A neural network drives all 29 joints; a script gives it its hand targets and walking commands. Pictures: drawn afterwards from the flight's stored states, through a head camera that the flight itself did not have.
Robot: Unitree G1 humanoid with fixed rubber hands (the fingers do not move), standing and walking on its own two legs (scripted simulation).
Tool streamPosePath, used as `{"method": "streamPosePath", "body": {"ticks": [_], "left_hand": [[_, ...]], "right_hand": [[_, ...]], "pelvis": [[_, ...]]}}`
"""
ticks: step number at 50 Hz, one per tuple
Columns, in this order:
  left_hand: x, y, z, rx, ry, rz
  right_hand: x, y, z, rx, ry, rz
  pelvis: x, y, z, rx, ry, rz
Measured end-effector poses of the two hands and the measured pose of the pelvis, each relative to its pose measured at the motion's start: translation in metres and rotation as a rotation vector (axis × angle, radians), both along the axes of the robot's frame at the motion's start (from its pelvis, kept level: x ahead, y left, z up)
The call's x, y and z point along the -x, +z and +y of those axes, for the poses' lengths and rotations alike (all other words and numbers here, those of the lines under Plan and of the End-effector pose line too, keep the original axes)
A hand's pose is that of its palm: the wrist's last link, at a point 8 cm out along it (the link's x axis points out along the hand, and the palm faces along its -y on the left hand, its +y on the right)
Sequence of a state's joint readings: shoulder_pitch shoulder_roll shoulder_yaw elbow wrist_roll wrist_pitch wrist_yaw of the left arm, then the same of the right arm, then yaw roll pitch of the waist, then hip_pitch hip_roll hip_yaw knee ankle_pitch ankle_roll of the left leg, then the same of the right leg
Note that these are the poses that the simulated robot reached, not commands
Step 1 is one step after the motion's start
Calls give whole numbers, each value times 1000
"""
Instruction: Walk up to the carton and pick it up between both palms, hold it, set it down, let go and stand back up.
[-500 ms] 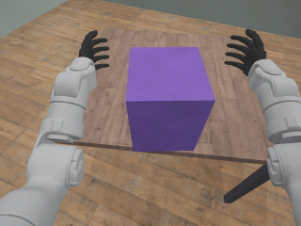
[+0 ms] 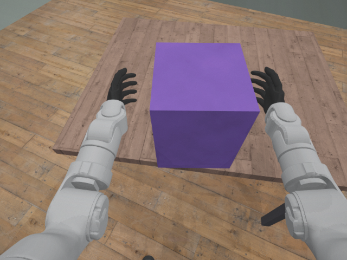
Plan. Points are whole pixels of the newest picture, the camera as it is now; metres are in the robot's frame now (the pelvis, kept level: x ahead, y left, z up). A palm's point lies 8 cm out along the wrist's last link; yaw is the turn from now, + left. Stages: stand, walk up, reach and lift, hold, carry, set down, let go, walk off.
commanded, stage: reach and lift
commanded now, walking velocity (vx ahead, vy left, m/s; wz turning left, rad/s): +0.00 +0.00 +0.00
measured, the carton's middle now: (195, 110) +0.45 -0.01 +0.05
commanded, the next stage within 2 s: none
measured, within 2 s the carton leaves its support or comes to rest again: neither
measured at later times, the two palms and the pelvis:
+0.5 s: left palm (128, 106) +0.42 +0.15 +0.09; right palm (270, 103) +0.45 -0.18 +0.10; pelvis -0.01 -0.01 -0.01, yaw -1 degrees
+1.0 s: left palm (137, 104) +0.43 +0.13 +0.08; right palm (258, 105) +0.45 -0.16 +0.09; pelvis -0.01 +0.00 -0.01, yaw -1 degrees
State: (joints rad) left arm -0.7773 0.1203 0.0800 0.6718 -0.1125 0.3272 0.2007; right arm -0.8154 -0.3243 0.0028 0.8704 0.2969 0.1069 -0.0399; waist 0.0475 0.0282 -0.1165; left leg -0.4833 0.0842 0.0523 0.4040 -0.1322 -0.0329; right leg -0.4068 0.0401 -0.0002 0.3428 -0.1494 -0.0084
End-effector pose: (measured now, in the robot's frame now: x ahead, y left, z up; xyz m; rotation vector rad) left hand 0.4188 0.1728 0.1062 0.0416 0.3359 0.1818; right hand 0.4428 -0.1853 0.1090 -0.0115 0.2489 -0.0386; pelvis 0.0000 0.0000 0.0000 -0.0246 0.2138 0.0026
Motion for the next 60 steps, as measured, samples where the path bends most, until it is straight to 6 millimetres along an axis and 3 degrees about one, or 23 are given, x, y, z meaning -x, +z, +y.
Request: {"method": "streamPosePath", "body": {"ticks": [7,14,22,35,45,60], "left_hand": [[-5,-4,-12,6,-8,-1],[-5,-4,-21,8,-7,-50],[-1,-14,-23,16,4,-24],[-11,-25,-31,45,-8,-61],[-15,-23,-42,45,-7,-67],[-14,-20,-42,26,3,-71]], "right_hand": [[-1,-9,-11,22,-32,41],[0,-2,-13,12,-29,-18],[-3,-5,-6,21,-18,20],[-9,-22,25,12,-6,17],[-9,-24,22,-7,-45,-4],[-11,-23,25,-20,-40,-15]], "pelvis": [[4,-2,-3,-8,-14,28],[3,-4,-6,-11,-23,52],[7,-7,-9,-16,-19,62],[10,-9,-10,-6,-6,109],[9,-7,-2,-3,-17,103],[3,-4,3,-8,-19,79]]}}
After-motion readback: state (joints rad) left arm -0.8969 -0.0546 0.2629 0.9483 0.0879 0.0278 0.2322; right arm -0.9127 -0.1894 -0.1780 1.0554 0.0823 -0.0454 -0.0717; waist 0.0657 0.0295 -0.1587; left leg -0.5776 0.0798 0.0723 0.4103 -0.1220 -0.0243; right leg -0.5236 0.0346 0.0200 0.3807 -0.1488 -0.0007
